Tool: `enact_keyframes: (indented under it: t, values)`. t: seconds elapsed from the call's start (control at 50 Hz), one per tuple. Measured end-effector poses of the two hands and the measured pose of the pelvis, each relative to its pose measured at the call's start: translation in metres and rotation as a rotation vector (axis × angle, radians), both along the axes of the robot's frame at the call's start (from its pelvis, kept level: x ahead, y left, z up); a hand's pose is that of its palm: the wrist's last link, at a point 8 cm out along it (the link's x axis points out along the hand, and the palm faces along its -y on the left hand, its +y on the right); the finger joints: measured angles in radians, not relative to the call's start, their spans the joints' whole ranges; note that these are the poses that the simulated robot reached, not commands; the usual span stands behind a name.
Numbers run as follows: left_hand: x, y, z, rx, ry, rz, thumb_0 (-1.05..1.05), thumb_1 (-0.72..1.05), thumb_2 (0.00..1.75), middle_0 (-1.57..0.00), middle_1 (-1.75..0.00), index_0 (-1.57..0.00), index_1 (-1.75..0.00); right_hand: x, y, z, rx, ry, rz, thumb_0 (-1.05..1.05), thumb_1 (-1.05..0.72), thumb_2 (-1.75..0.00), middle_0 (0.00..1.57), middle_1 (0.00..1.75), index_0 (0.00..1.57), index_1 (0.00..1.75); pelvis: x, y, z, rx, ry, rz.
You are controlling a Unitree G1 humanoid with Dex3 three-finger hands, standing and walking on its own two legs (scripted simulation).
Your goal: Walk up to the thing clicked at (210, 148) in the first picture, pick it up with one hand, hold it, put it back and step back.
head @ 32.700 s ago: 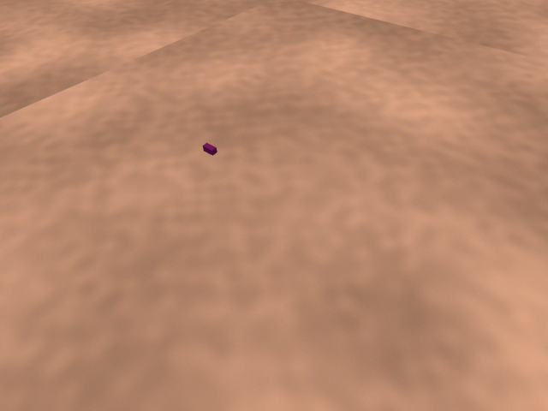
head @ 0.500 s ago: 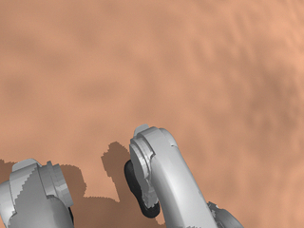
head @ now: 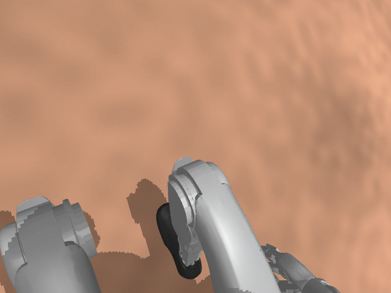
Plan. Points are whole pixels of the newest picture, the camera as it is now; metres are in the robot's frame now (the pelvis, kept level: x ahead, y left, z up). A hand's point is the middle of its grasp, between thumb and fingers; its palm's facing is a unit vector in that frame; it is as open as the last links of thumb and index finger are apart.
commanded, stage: rest palm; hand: left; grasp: from above
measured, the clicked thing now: out of the picture +0.45 +0.35 -0.29
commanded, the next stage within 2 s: close in 0.58 s
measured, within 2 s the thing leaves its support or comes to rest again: neither
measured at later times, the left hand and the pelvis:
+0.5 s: hand out of the picture +0.44 +0.33 -0.25, palm faces -0.44 -0.11 -0.89, open 12.4 cm; pelvis +0.00 +0.00 +0.00, yaw -1 degrees
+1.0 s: hand out of the picture +0.44 +0.32 -0.25, palm faces -0.43 -0.09 -0.90, open 11.2 cm; pelvis +0.00 +0.00 +0.00, yaw -1 degrees
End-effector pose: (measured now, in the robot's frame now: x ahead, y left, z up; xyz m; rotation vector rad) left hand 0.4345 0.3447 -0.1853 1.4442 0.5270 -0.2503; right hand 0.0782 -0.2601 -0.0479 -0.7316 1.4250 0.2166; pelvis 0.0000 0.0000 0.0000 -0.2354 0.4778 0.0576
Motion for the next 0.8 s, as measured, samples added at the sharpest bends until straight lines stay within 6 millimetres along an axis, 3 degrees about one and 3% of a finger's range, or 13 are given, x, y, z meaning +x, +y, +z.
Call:
enact_keyframes:
  t: [0.32, 0.64, 0.8]
  values:
    - [0.005, -0.014, -0.008, 0.036, -0.039, -0.022, 0.0, -0.22, 0.75, -0.35, -0.7, -0.34, -0.71, -0.01, 0.014, -0.003, 0.051, -0.012, 0.007, 0.0, -0.91, -0.9, 0.2, 0.3, 0.2, 0.3, -0.003, 0.003, -0.004, -0.009, -0.015, -0.011]
    - [0.009, -0.002, -0.007, 0.032, 0.001, 0.061, 0.0, -0.21, 0.73, -0.35, -0.71, -0.35, -0.71, -0.023, 0.01, 0.001, 0.051, 0.024, -0.014, 0.01, -0.91, -0.9, 0.2, 0.3, 0.2, 0.3, -0.001, 0.002, -0.002, -0.008, -0.01, -0.015]
    - [0.003, -0.008, -0.011, -0.002, 0.016, 0.003, 0.0, -0.17, 0.71, -0.36, -0.71, -0.37, -0.71, -0.02, 0.01, 0.001, 0.04, 0.03, 0.002, 0.01, -0.9, -0.9, 0.2, 0.3, 0.2, 0.3, -0.002, 0.001, -0.001, -0.01, -0.023, -0.015]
